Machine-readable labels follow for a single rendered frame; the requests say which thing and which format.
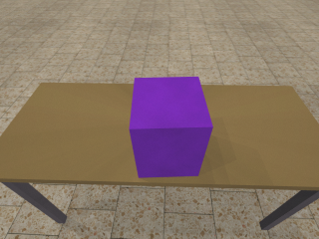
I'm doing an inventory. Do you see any table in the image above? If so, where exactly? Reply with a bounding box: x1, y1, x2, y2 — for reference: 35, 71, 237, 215
0, 83, 319, 230

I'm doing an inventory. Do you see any carton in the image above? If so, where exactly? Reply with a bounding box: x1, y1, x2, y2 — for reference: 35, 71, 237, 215
129, 77, 213, 178

